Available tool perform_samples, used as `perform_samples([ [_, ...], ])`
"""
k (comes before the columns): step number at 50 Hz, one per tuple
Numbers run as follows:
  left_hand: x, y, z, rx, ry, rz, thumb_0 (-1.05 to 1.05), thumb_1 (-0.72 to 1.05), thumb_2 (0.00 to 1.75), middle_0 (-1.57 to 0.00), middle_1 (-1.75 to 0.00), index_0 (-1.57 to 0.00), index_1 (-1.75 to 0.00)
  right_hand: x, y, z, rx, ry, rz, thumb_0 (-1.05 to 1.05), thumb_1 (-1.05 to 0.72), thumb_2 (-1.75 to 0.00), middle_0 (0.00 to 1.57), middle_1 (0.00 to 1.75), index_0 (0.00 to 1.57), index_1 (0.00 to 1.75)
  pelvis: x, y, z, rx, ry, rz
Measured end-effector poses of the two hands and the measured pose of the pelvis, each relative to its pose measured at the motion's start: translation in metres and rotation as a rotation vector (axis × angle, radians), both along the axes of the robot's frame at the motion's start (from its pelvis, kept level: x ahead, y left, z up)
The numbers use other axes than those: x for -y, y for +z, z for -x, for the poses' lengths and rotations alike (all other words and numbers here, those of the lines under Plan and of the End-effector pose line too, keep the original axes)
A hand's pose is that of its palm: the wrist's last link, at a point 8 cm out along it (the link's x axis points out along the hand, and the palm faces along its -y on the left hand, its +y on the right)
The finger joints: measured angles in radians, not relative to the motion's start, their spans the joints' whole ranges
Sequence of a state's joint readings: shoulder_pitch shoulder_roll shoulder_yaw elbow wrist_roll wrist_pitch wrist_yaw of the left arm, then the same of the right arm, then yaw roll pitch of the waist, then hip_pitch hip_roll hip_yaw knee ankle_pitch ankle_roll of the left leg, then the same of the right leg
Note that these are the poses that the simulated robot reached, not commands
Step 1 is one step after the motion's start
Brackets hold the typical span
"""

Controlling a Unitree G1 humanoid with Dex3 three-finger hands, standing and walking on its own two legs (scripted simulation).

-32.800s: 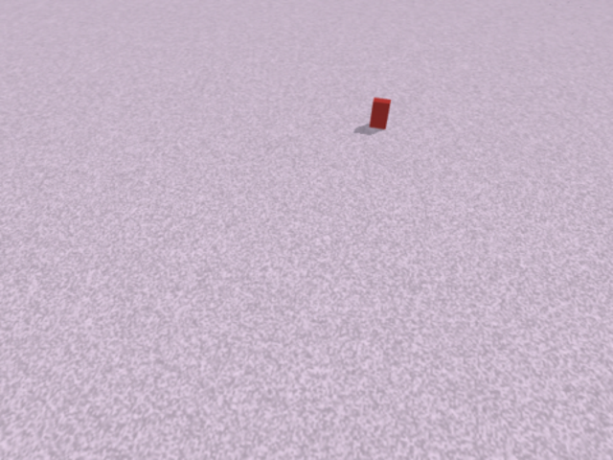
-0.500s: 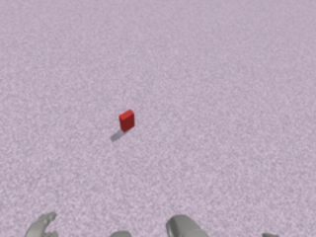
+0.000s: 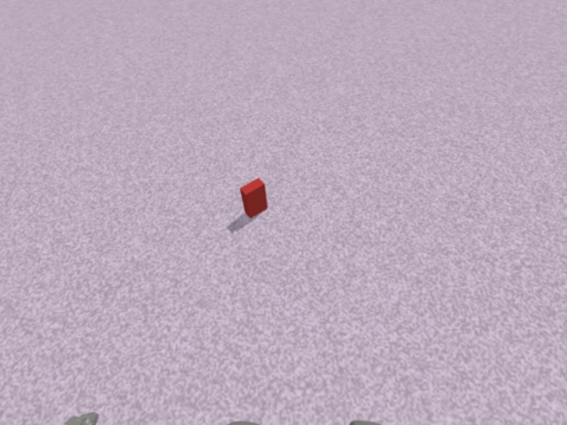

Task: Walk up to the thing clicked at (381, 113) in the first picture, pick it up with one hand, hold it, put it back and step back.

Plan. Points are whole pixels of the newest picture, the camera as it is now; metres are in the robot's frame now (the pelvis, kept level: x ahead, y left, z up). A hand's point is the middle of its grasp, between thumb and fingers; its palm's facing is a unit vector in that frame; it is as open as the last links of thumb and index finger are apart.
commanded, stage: step back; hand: left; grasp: from the side
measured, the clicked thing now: (254, 198) +1.03 +0.19 -0.67
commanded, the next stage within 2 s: stand in 0.96 s
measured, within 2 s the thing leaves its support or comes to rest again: neither
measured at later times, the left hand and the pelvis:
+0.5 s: hand out of the picture +0.02 +0.26 -0.13, palm faces +0.08 -0.93 -0.37, open 7.4 cm; pelvis -0.01 +0.00 +0.01, yaw +2 degrees
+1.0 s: hand out of the picture +0.12 +0.28 -0.13, palm faces +0.03 -0.93 -0.36, open 7.4 cm; pelvis +0.02 +0.02 +0.02, yaw +1 degrees
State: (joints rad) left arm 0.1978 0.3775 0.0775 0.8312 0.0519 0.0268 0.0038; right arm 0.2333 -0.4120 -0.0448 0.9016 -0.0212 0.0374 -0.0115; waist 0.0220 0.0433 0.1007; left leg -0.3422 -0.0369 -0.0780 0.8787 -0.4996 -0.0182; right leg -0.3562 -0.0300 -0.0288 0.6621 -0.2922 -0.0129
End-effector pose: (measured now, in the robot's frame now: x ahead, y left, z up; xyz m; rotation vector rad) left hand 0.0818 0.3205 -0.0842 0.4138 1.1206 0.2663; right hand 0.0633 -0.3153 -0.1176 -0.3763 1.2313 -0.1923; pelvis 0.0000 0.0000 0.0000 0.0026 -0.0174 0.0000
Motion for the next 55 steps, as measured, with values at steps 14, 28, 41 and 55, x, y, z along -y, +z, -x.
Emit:
perform_samples([
  [14, 0.009, -0.017, 0.053, -0.038, 0.054, 0.083, 0.01, 0.9, 0.9, -0.2, -0.3, -0.2, -0.3, -0.01, 0.014, 0.029, 0.057, -0.002, -0.036, 0.01, -0.9, -0.9, 0.21, 0.3, 0.21, 0.3, 0.008, 0.006, 0.024, 0.036, -0.004, -0.004],
  [28, 0.005, -0.017, 0.07, -0.064, 0.117, 0.087, 0.01, 0.9, 0.9, -0.2, -0.3, -0.21, -0.3, -0.007, 0.016, -0.016, 0.046, 0.062, -0.003, 0.01, -0.91, -0.9, 0.21, 0.3, 0.21, 0.3, -0.005, 0.007, 0.009, 0.022, 0.055, 0.018],
  [41, -0.017, -0.023, 0.004, -0.046, 0.072, 0.101, 0.01, 0.9, 0.9, -0.2, -0.3, -0.2, -0.3, -0.055, 0.018, -0.051, 0.073, 0.025, -0.048, 0.01, -0.91, -0.9, 0.21, 0.3, 0.21, 0.3, -0.023, 0.011, -0.019, 0.013, 0.026, 0.017],
  [55, 0.002, -0.008, -0.035, -0.001, 0.017, 0.11, 0.01, 0.9, 0.9, -0.2, -0.3, -0.2, -0.3, -0.047, 0.026, -0.076, 0.13, 0.007, -0.06, 0.01, -0.91, -0.9, 0.21, 0.3, 0.21, 0.3, -0.019, 0.02, -0.022, 0.029, 0.017, 0.004],
])
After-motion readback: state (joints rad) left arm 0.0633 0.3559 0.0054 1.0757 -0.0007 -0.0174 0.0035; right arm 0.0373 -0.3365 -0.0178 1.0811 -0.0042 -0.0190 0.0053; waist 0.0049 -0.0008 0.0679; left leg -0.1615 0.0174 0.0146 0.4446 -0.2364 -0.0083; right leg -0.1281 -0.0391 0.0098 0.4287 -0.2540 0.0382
